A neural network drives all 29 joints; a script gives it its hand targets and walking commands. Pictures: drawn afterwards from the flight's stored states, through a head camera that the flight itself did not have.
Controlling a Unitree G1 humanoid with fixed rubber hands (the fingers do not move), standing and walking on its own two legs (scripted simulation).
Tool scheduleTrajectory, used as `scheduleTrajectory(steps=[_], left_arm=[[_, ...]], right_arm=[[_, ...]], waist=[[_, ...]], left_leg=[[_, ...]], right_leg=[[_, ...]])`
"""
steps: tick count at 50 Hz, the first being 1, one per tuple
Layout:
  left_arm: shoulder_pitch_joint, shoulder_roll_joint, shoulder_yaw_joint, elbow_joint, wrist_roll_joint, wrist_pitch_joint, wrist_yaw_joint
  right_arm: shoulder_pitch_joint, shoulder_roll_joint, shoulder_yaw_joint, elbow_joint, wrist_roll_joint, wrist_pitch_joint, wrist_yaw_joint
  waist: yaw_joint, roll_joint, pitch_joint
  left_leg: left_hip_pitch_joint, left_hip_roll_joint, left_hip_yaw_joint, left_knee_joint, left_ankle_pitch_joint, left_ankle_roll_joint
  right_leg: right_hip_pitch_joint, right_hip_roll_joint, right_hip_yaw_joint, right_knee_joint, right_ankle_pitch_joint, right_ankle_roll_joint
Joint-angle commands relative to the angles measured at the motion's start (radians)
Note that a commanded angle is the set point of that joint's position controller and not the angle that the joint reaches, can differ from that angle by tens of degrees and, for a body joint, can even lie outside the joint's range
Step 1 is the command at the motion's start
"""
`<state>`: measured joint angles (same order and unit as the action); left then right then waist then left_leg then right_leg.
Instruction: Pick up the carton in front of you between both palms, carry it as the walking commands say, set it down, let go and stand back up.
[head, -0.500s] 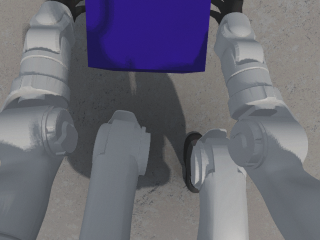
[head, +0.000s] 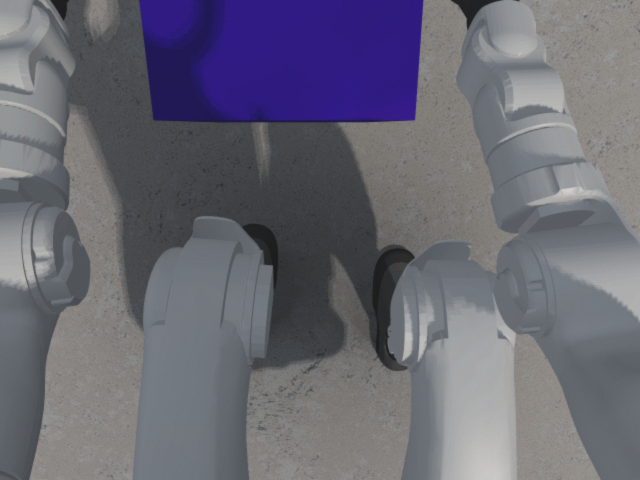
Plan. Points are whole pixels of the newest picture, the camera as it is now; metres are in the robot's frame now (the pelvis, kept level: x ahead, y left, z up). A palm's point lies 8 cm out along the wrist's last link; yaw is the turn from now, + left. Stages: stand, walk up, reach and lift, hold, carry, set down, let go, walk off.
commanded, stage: set down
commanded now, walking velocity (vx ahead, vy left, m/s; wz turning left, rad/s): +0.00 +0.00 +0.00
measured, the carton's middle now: (288, 20) +0.51 +0.10 -0.24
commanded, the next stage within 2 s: let go in 1.02 s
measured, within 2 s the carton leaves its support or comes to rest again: neither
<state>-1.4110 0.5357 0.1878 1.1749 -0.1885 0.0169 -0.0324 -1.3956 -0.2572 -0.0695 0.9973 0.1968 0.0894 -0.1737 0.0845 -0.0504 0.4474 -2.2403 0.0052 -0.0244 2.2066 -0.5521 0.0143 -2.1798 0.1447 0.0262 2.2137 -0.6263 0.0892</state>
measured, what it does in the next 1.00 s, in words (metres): rises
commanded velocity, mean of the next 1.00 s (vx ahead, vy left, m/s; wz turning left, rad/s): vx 0.00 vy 0.00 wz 0.00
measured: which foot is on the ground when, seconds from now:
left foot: down 0.00-1.00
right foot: down 0.00-1.00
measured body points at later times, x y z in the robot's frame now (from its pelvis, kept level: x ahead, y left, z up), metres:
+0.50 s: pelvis +0.01 +0.00 +0.10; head +0.34 +0.06 +0.40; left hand +0.52 +0.32 -0.02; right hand +0.57 -0.07 -0.02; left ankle +0.12 +0.12 -0.33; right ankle +0.11 -0.12 -0.33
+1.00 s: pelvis +0.03 +0.01 +0.24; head +0.34 +0.07 +0.57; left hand +0.52 +0.33 +0.14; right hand +0.56 -0.07 +0.13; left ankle +0.12 +0.12 -0.33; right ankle +0.11 -0.13 -0.33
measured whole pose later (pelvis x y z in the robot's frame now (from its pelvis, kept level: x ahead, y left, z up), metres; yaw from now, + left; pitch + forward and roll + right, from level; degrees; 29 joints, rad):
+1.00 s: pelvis +0.03 +0.01 +0.24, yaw +3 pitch +45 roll -3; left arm -1.11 0.39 0.34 0.90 0.01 0.15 -0.12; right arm -1.05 -0.10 -0.27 0.71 -0.02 0.20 -0.16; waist 0.05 -0.04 -0.03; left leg -1.71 -0.04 -0.05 1.30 -0.36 0.01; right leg -1.65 0.07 0.05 1.30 -0.43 0.05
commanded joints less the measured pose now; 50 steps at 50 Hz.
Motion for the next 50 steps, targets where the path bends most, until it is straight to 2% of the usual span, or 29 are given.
scheduleTrajectory(steps=[1, 7, 13, 17, 20, 26, 32, 42, 50], left_arm=[[-0.242, 0.157, -0.012, -0.150, -0.042, -0.004, -0.005], [-0.182, 0.143, 0.027, -0.311, 0.023, 0.069, 0.007], [-0.124, 0.055, 0.067, -0.294, 0.092, 0.115, -0.001], [-0.112, 0.021, 0.077, -0.277, 0.114, 0.106, -0.013], [-0.098, 0.022, 0.087, -0.273, 0.124, 0.105, -0.019], [-0.061, 0.059, 0.118, -0.327, 0.135, 0.119, -0.030], [-0.024, 0.070, 0.127, -0.404, 0.128, 0.142, -0.047], [0.052, 0.025, 0.146, -0.399, 0.160, 0.134, -0.075], [0.092, -0.006, 0.180, -0.368, 0.210, 0.106, -0.086]], right_arm=[[-0.261, -0.055, 0.007, -0.206, 0.013, -0.010, -0.017], [-0.174, -0.044, -0.064, -0.325, -0.044, 0.054, -0.045], [-0.100, -0.012, -0.157, -0.243, -0.124, 0.088, -0.034], [-0.077, 0.011, -0.192, -0.202, -0.164, 0.076, -0.020], [-0.068, 0.023, -0.197, -0.208, -0.175, 0.074, -0.016], [-0.055, 0.036, -0.174, -0.308, -0.171, 0.090, -0.018], [-0.013, 0.043, -0.158, -0.401, -0.169, 0.117, -0.020], [0.105, 0.072, -0.187, -0.397, -0.198, 0.109, 0.001], [0.158, 0.097, -0.208, -0.387, -0.233, 0.086, 0.024]], waist=[[0.076, 0.011, -1.398], [0.063, 0.088, -1.579], [0.028, 0.115, -1.337], [0.008, 0.116, -1.313], [0.012, 0.110, -1.352], [0.042, 0.081, -1.496], [0.037, 0.065, -1.582], [0.010, 0.096, -1.508], [0.007, 0.084, -1.442]], left_leg=[[0.789, 0.002, 0.025, -0.187, 0.484, -0.019], [1.012, -0.022, 0.054, -0.278, 0.469, -0.028], [0.861, -0.034, 0.057, -0.400, 0.345, -0.033], [0.835, -0.038, 0.048, -0.460, 0.347, -0.035], [0.853, -0.041, 0.050, -0.509, 0.351, -0.038], [0.953, -0.053, 0.068, -0.603, 0.409, -0.038], [1.077, -0.065, 0.075, -0.698, 0.494, -0.037], [1.249, -0.065, 0.053, -0.887, 0.598, -0.041], [1.346, -0.059, 0.038, -1.056, 0.625, -0.037]], right_leg=[[0.499, -0.033, -0.127, -0.140, 0.309, -0.011], [0.489, -0.002, -0.163, -0.240, 0.225, -0.024], [0.374, -0.002, -0.152, -0.355, 0.140, -0.036], [0.366, -0.006, -0.142, -0.423, 0.155, -0.038], [0.404, -0.006, -0.140, -0.474, 0.164, -0.035], [0.545, -0.001, -0.138, -0.573, 0.205, -0.026], [0.671, 0.001, -0.133, -0.679, 0.266, -0.020], [0.735, -0.012, -0.108, -0.889, 0.336, -0.014], [0.847, -0.030, -0.087, -1.067, 0.380, -0.007]])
